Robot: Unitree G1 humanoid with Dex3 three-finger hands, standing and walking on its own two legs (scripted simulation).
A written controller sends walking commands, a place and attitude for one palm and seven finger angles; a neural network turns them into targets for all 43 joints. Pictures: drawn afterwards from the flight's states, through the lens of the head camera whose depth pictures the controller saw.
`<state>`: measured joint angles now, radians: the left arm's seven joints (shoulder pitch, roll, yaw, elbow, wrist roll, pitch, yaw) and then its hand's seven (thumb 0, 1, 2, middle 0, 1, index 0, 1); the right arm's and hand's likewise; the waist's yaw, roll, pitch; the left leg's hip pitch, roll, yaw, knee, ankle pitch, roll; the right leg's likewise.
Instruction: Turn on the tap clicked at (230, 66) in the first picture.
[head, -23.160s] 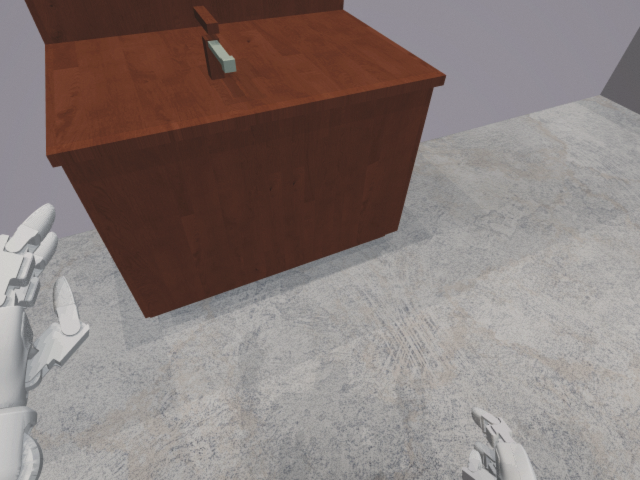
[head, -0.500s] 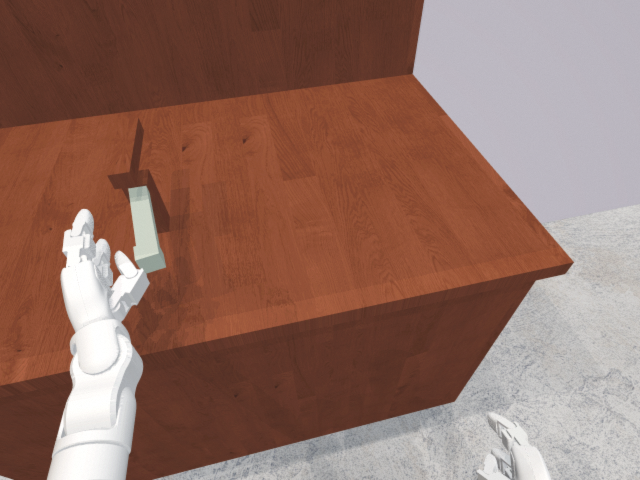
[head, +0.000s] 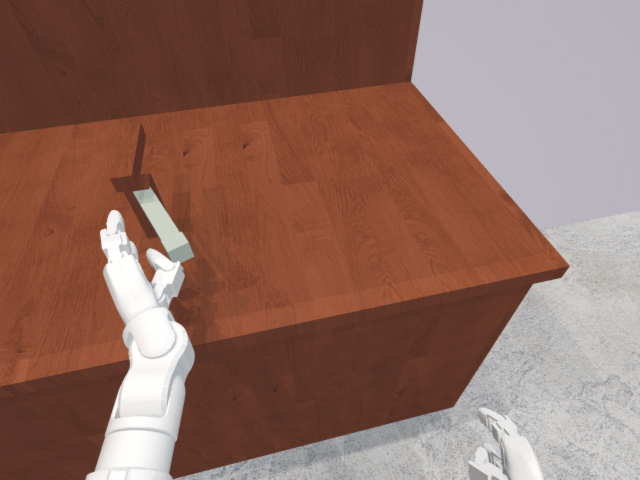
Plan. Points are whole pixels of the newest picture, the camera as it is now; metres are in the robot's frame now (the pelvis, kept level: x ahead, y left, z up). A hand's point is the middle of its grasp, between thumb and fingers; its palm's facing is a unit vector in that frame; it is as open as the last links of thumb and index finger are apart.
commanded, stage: push the lever round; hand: left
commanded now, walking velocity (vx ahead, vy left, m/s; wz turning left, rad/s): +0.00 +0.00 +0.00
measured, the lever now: (177, 248) +0.36 +0.22 +0.10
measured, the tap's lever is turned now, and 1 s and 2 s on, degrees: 23 54 82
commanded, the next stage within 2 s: lift the hand up off the lever in 1.86 s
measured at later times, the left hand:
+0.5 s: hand (210, 249) +0.37 +0.18 +0.10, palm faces +0.71 -0.70 -0.07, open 7.8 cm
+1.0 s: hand (233, 231) +0.41 +0.16 +0.09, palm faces +0.77 -0.63 -0.12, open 7.7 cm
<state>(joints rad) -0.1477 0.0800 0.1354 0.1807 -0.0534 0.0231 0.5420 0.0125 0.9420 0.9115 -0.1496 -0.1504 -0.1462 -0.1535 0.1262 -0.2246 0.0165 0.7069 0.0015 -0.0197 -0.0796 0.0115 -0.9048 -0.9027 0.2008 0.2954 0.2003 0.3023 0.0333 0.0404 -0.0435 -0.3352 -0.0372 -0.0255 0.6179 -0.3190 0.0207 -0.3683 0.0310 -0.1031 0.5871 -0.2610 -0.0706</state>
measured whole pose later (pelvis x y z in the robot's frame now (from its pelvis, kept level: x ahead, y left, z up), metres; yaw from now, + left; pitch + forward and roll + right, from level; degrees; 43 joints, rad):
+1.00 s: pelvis +0.01 -0.01 +0.00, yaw +0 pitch +6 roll +0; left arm -0.52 -0.05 0.18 0.53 0.06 0.08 0.88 0.00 0.92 0.92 -0.15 -0.15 -0.14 -0.15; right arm 0.11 -0.19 -0.02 0.78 -0.05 0.04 -0.02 0.01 -0.91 -0.90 0.20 0.30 0.20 0.30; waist 0.01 0.03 -0.09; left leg -0.42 -0.02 -0.04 0.64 -0.33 0.00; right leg -0.45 0.05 -0.12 0.60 -0.27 -0.09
